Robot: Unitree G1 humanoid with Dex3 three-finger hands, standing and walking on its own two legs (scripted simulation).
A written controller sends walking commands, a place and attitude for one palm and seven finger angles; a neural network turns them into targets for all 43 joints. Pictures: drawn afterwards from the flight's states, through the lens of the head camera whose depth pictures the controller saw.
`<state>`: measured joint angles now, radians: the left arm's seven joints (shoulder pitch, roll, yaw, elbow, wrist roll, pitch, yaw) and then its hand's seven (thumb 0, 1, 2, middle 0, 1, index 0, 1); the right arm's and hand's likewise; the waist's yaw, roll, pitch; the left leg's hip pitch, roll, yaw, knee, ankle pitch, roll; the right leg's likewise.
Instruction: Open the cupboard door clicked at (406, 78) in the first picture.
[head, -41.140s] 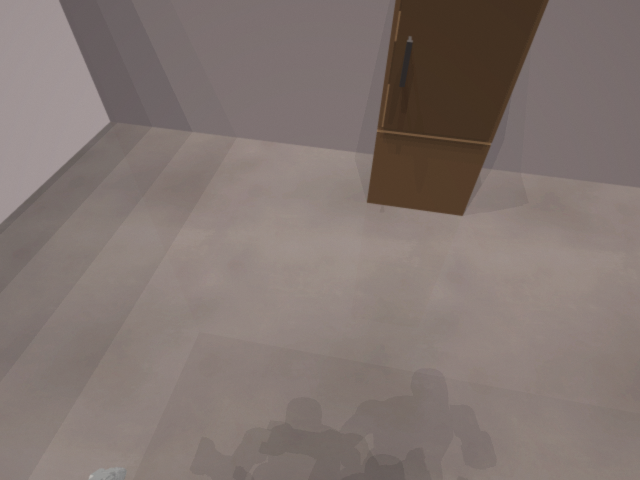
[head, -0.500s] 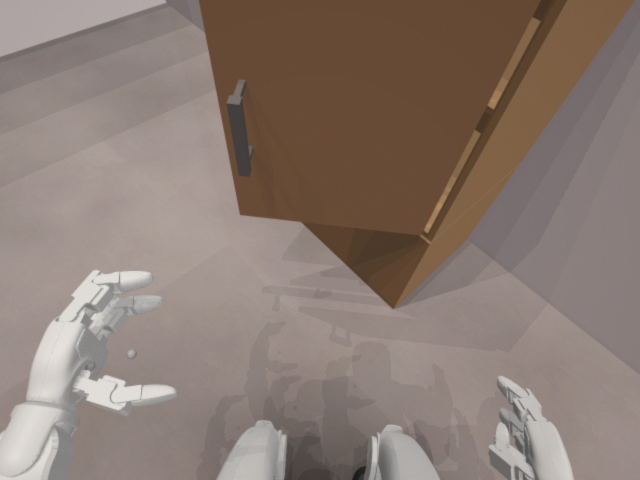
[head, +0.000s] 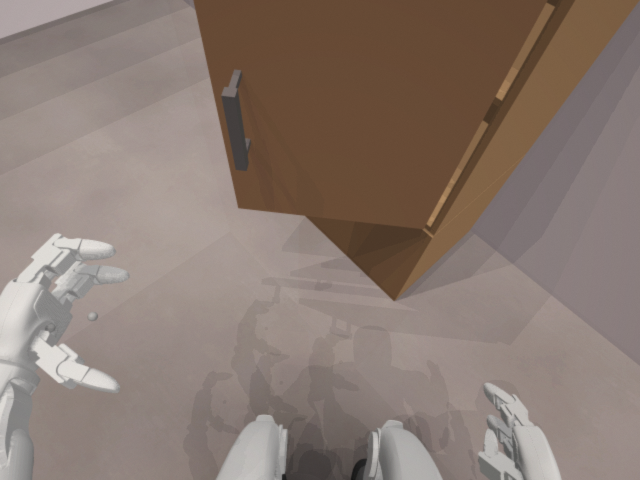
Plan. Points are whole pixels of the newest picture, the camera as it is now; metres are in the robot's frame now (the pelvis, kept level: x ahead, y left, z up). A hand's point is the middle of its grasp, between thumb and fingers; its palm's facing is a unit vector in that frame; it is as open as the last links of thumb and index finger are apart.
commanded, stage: raise the hand with hooked fingers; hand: left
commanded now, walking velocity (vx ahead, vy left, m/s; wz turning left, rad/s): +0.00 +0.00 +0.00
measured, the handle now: (239, 123) +0.60 +0.17 +0.03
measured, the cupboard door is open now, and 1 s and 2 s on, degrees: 42 42 42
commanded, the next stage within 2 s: move the hooked fingers beside the handle in 0.50 s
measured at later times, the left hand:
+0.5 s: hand (97, 315) +0.28 +0.27 +0.04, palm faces -0.02 -1.00 -0.05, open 14.0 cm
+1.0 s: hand (130, 257) +0.35 +0.26 +0.04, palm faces -0.06 -1.00 -0.03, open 14.0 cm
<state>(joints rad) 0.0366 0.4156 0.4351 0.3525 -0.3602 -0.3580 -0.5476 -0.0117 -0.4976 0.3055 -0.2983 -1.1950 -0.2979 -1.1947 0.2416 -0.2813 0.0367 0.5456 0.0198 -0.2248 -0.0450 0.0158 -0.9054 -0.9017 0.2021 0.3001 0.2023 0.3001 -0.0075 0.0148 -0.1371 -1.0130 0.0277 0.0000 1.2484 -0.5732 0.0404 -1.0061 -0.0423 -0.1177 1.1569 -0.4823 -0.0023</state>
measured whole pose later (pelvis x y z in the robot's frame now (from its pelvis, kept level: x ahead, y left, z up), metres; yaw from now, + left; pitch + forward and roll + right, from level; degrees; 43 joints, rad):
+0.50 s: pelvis +0.00 +0.00 +0.00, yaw +0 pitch +19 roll -3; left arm 0.03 0.42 0.45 0.39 -0.37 -0.37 -0.56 -0.01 -0.50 0.30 -0.30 -1.20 -0.30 -1.20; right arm 0.25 -0.29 0.03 0.53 0.02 -0.21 -0.04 0.02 -0.91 -0.90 0.20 0.30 0.20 0.30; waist -0.02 0.01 -0.14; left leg -1.01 0.03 0.00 1.24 -0.57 0.04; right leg -1.01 -0.04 -0.11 1.16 -0.48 -0.01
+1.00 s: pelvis +0.00 +0.00 +0.00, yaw -1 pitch +21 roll -3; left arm -0.27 0.45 0.43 0.58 -0.30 -0.34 -0.53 -0.01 -0.50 0.30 -0.30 -1.20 -0.30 -1.20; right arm 0.26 -0.29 0.04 0.56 0.02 -0.18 -0.05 0.01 -0.91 -0.90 0.20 0.30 0.20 0.30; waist -0.05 0.01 -0.14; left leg -1.06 0.03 0.01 1.25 -0.56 0.04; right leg -1.06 -0.04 -0.11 1.16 -0.47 0.00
